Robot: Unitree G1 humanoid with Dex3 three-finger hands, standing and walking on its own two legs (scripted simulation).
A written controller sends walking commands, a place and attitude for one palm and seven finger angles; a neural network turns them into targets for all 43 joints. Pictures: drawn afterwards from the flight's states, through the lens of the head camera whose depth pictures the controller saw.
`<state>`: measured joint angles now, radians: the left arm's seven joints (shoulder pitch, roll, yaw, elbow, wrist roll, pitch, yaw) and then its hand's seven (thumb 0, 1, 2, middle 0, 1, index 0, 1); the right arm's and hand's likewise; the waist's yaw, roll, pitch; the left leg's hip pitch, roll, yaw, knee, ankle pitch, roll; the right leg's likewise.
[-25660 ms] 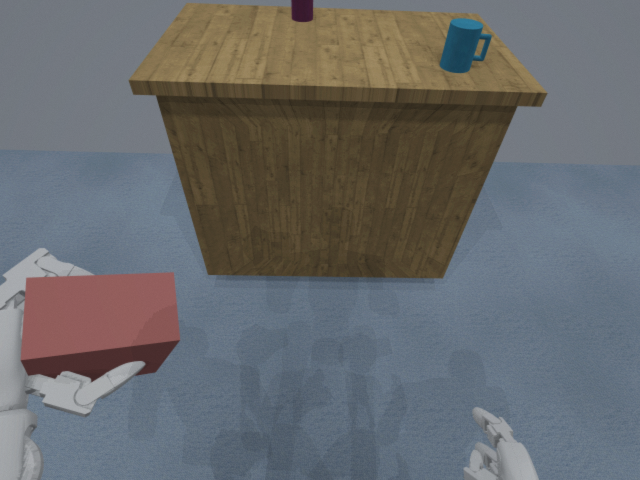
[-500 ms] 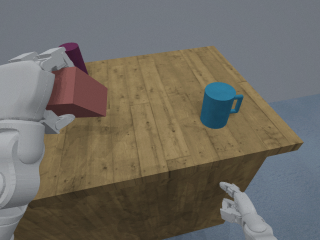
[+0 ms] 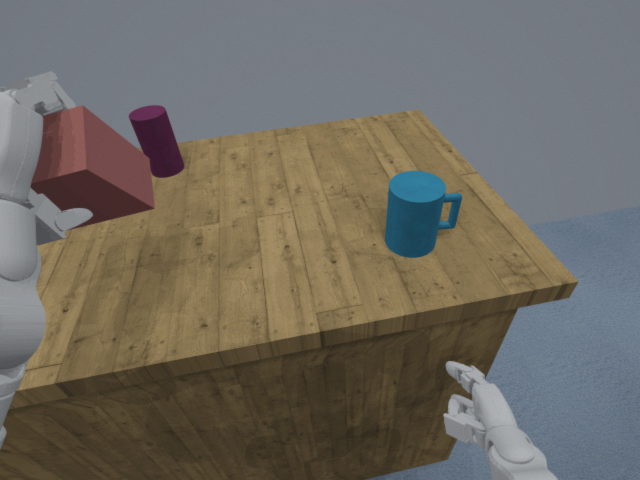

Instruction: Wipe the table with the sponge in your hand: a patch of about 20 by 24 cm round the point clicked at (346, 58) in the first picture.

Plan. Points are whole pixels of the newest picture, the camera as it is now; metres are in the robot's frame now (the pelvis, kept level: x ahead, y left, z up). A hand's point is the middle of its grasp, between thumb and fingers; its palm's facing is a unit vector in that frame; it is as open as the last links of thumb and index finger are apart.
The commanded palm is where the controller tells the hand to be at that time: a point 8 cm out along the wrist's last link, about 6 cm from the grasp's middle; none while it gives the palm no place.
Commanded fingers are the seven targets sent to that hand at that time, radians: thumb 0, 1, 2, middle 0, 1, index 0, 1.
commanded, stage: turn the palm down, sponge in hand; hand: left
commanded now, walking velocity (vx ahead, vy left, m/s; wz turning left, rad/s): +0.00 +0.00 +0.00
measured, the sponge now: (70, 185) +0.28 +0.32 +0.27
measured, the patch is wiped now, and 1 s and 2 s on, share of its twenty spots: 0.25 0.25 0.30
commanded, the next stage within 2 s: move the sponge above the wiping area in 0.84 s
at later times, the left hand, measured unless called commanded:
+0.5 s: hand (50, 181) +0.26 +0.31 +0.29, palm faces +0.52 -0.06 -0.85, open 9.9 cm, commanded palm +0.18 +0.27 +0.31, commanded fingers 0.00 0.10 1.30 -1.20 -1.60 -1.20 -1.60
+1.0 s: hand (90, 223) +0.27 +0.31 +0.23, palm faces +0.37 -0.18 -0.91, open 9.8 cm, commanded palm +0.20 +0.29 +0.31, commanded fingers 0.00 0.10 1.30 -1.20 -1.60 -1.20 -1.60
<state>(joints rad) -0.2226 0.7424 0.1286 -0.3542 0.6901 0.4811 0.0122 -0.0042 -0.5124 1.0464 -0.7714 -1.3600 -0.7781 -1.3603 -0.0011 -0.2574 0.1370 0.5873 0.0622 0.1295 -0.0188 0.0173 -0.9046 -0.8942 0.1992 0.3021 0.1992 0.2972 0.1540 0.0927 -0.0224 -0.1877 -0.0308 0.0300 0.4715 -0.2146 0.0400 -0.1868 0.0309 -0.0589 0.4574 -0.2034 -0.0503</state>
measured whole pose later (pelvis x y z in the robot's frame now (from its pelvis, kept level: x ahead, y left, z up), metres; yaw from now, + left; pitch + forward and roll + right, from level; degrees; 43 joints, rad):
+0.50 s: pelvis -0.01 -0.01 +0.00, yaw +0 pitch -4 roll +0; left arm -0.21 0.73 0.18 -0.26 0.65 0.47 -0.04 0.00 -0.51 1.05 -0.77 -1.38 -0.78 -1.38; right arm 0.03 -0.28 0.12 0.54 0.09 0.10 -0.03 0.02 -0.90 -0.89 0.20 0.30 0.20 0.30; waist 0.13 0.10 -0.02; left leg -0.20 -0.01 0.02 0.46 -0.20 0.02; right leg -0.19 0.05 -0.07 0.43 -0.18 -0.07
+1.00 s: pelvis +0.00 +0.01 +0.00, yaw +0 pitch -3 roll +0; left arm -0.12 0.64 0.12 -0.34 0.65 0.49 -0.09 -0.01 -0.52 1.04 -0.78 -1.41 -0.79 -1.41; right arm 0.04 -0.29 0.11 0.50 0.09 0.09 -0.01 0.02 -0.90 -0.89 0.20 0.30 0.19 0.30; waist 0.14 0.10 0.02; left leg -0.20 -0.04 0.03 0.43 -0.19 0.05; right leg -0.20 0.02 -0.06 0.42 -0.18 -0.04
